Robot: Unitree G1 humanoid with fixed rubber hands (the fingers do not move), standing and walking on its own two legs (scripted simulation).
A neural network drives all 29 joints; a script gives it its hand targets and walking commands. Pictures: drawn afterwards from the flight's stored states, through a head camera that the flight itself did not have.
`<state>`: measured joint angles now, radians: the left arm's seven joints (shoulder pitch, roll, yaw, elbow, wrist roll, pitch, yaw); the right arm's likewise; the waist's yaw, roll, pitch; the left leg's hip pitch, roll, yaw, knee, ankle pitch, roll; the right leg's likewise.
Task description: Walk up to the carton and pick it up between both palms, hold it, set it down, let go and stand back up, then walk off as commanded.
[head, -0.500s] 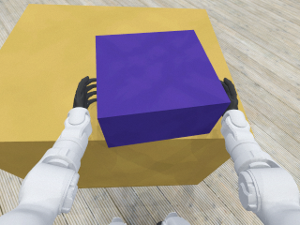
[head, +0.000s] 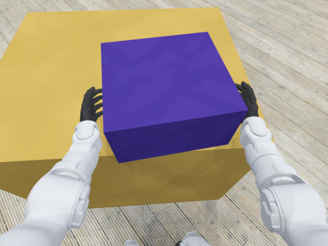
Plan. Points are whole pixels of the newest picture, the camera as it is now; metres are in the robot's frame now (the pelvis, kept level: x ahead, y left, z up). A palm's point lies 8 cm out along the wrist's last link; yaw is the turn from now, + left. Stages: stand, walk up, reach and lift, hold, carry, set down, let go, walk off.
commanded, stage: reach and lift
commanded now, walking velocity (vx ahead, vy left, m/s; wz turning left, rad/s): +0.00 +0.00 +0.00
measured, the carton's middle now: (165, 94) +0.52 -0.04 +0.04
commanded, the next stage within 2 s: none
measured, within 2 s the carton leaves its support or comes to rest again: leaves its support in 0.58 s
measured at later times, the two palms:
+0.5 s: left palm (84, 123) +0.43 +0.17 +0.05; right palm (244, 119) +0.40 -0.22 +0.05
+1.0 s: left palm (69, 112) +0.43 +0.18 +0.10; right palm (249, 107) +0.40 -0.21 +0.11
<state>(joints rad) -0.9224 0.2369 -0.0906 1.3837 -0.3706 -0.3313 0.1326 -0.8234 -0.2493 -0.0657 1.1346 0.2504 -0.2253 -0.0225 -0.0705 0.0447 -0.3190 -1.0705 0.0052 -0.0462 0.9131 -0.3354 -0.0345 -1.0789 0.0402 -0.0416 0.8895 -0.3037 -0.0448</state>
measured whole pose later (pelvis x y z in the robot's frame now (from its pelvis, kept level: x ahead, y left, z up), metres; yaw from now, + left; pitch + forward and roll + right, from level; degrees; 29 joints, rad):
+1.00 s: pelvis +0.03 +0.01 +0.05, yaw +3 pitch +18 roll -2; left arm -0.71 0.18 -0.10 1.20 -0.33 -0.24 0.21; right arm -0.53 -0.19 -0.14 0.80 0.11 -0.01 -0.01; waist -0.09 0.08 -0.30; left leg -0.69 -0.02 -0.10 0.66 -0.27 -0.02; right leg -0.66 0.02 -0.09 0.59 -0.24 -0.03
